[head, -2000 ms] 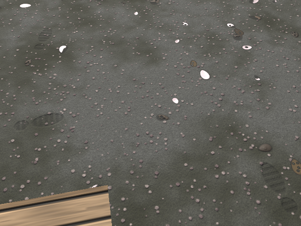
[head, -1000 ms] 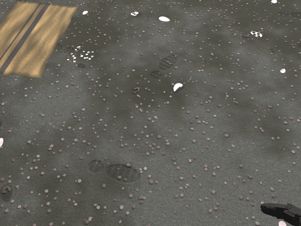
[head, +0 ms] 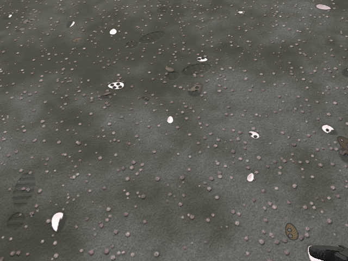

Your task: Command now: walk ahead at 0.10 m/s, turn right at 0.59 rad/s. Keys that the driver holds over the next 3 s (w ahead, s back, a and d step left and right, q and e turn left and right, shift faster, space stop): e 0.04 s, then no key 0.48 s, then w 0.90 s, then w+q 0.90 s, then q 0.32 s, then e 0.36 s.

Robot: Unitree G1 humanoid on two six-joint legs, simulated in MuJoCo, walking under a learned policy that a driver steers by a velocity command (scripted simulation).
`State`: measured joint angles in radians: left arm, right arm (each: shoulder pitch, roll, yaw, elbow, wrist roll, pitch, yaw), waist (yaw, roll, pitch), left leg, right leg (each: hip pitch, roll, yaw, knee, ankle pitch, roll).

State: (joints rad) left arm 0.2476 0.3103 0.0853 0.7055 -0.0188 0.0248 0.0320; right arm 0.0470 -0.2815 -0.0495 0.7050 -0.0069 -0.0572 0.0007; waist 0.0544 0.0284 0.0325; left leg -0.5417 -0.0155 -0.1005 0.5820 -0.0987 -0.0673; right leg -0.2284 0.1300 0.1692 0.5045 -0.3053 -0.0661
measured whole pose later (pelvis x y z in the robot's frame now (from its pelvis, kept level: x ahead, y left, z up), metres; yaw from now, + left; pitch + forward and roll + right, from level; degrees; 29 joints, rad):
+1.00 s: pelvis +0.21 +0.02 +0.01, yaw -7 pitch +1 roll -1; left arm 0.21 0.30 0.07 0.71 -0.02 -0.06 -0.01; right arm 0.39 -0.25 -0.03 0.90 0.00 -0.08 0.02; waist -0.06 -0.03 0.00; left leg -0.06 -0.03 0.03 0.29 -0.26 0.05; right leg -0.58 -0.07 0.01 0.98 -0.21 -0.01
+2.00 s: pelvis +0.78 -0.02 +0.00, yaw +9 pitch +2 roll +0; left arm 0.17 0.30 0.04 0.75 0.01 -0.11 0.00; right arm 0.28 -0.28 -0.06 0.72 0.01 -0.05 0.02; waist -0.02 -0.02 0.04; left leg -0.28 -0.11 -0.04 0.40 -0.15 0.09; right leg -0.55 -0.08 0.06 1.10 -0.33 0.01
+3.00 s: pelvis +1.14 +0.05 +0.00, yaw +29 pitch +1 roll +1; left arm 0.18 0.30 0.05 0.85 -0.02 0.05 0.02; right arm 0.07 -0.22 -0.04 0.68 -0.03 0.01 -0.02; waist 0.03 -0.03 0.05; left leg -0.32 0.01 0.09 0.48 -0.16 0.03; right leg -0.43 -0.08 0.00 0.92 -0.47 0.09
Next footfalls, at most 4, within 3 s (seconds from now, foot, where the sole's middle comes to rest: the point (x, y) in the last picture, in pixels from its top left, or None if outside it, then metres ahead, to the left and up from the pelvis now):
0.04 left None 0.17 0.12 -0.77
0.38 right None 0.08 -0.12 -0.77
1.26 right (241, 244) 0.52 -0.17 -0.77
1.80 left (185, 168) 0.84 0.05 -0.77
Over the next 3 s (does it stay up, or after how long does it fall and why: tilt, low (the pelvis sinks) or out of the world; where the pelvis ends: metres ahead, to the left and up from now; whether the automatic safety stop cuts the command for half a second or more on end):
stays up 1.14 0.05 0.00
